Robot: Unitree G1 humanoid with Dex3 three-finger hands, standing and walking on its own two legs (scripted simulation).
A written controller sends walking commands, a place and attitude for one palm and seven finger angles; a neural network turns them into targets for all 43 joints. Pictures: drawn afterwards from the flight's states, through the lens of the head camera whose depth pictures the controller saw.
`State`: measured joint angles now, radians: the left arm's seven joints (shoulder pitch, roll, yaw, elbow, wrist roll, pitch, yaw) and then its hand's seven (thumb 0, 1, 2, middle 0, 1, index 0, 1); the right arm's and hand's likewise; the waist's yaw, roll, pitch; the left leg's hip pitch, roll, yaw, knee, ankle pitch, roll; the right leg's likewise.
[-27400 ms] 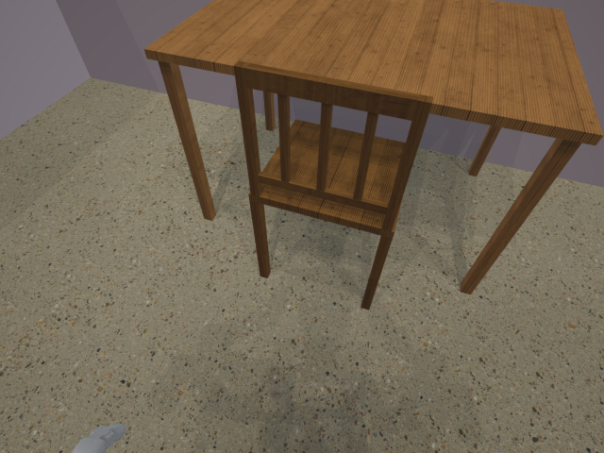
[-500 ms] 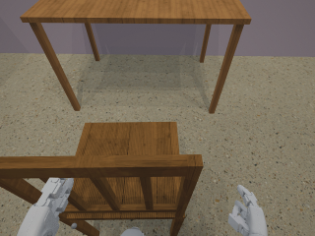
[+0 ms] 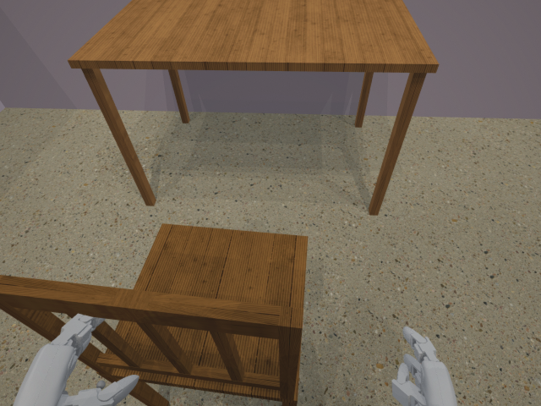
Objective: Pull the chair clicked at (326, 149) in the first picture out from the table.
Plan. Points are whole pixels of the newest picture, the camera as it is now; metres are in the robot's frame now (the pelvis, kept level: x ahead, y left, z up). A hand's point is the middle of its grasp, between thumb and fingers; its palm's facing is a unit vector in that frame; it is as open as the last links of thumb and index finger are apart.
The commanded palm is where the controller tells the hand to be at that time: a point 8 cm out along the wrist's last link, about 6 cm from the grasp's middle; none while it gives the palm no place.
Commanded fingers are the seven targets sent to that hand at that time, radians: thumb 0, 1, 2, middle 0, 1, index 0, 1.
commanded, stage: draw the hand back to the body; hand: left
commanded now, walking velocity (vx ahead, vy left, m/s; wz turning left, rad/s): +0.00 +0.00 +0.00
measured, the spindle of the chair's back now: (169, 346) +0.21 +0.21 -0.08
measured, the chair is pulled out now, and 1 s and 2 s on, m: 0.69 0.68 0.68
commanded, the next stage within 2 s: step back with the hand held close in 0.56 s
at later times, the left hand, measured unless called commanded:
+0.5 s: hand (92, 378) +0.13 +0.25 +0.04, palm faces +0.17 -0.83 -0.54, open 6.6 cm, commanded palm +0.14 +0.30 +0.19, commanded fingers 0.00 0.90 0.90 -0.20 -0.30 -0.20 -0.30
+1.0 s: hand (80, 395) +0.11 +0.25 +0.04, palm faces +0.06 -0.85 -0.53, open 6.8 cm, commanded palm +0.08 +0.29 +0.19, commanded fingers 0.00 0.90 0.90 -0.20 -0.30 -0.20 -0.30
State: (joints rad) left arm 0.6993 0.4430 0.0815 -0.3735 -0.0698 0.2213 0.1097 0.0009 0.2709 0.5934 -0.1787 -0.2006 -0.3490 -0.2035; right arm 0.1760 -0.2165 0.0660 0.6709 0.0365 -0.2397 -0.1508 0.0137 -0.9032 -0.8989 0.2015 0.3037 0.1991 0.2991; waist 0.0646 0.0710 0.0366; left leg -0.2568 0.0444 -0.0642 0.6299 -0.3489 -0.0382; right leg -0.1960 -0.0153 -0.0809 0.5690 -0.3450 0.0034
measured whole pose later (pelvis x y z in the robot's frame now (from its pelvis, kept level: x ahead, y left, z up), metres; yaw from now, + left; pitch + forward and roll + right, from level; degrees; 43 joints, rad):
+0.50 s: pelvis +0.02 -0.01 +0.00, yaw +2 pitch -2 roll +0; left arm 0.65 0.49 0.10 -0.37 -0.09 0.31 0.12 0.01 0.88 0.89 -0.20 -0.30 -0.40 -0.34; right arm 0.16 -0.22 0.07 0.72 0.07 -0.29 -0.11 0.01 -0.90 -0.90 0.20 0.30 0.20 0.30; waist 0.10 0.08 0.07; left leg -0.20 0.02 -0.09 0.57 -0.34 -0.05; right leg -0.15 -0.04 -0.11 0.56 -0.38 0.00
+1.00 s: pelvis -0.05 -0.01 +0.01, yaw +2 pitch -3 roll -1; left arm 0.61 0.58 0.19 -0.46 -0.11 0.20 0.10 0.01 0.89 0.90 -0.21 -0.30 -0.34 -0.33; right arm 0.11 -0.24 0.02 0.55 0.09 -0.09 -0.13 0.01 -0.91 -0.90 0.20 0.30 0.20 0.30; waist 0.06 0.02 0.27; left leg -0.27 0.05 -0.10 0.51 -0.20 -0.06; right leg -0.21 -0.01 -0.12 0.49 -0.23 -0.01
